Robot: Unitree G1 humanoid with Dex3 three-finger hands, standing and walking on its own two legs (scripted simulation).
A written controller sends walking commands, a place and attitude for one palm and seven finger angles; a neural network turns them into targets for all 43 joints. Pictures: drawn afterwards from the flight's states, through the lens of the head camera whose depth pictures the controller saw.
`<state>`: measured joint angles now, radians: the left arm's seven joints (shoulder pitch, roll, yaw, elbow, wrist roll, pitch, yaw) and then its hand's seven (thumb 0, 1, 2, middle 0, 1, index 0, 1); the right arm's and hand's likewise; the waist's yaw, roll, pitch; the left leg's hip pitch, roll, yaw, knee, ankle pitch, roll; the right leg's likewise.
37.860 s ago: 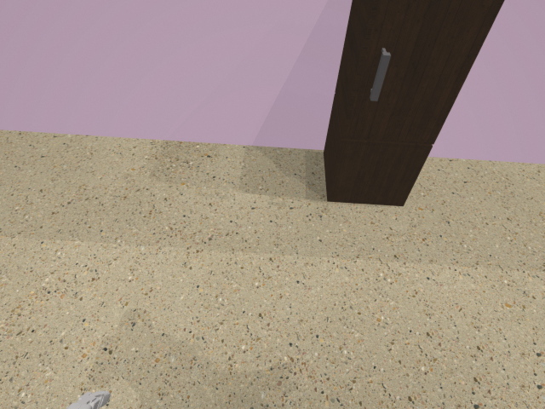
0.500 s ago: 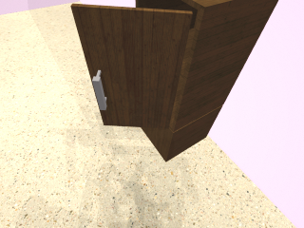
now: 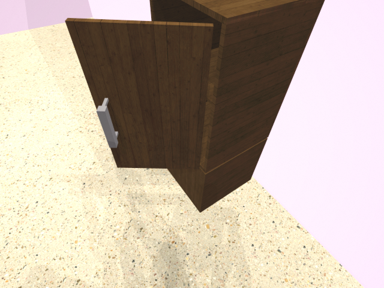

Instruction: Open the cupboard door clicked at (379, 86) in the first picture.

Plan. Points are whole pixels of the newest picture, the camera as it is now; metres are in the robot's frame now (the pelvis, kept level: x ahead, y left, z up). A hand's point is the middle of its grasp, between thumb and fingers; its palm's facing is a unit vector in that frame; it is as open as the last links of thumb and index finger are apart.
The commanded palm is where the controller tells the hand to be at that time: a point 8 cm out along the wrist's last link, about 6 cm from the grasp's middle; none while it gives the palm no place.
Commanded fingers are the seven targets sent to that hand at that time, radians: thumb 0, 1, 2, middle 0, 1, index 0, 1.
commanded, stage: come to a stop and stand still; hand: left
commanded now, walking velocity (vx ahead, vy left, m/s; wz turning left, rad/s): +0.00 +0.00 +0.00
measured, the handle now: (109, 123) +0.60 +0.29 -0.06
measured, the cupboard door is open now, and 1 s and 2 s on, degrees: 55 55 55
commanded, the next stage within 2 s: look again from close up in 0.12 s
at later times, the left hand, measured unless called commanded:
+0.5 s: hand out of the picture +0.02 +0.20 -0.19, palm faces +0.03 -0.99 -0.16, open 7.4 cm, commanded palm none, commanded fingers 0.00 0.90 0.90 -0.20 -0.30 -0.20 -0.30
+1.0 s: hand out of the picture -0.14 +0.24 -0.18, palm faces +0.07 -0.98 -0.17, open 7.4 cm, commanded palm none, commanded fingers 0.00 0.90 0.90 -0.20 -0.30 -0.20 -0.30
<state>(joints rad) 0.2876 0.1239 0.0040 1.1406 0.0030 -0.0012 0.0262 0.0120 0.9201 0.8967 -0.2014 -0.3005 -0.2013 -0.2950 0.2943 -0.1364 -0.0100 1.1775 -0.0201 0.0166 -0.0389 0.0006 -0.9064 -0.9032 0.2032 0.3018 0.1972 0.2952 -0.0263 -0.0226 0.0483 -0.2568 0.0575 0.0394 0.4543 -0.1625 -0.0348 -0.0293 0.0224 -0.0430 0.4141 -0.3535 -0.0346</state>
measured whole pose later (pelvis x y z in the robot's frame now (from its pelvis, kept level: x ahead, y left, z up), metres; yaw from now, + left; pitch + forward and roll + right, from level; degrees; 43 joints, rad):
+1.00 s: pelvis -0.05 +0.06 +0.00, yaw -1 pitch +1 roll -1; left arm 0.50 0.19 0.04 1.08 0.03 0.02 0.03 0.00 0.91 0.90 -0.20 -0.30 -0.20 -0.29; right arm 0.30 -0.16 -0.03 1.02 -0.03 0.04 0.00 0.00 -0.91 -0.90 0.21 0.30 0.20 0.30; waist 0.03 -0.06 -0.04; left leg -0.41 -0.03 0.07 0.75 -0.34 0.03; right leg -0.18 -0.05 0.00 0.46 -0.30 0.00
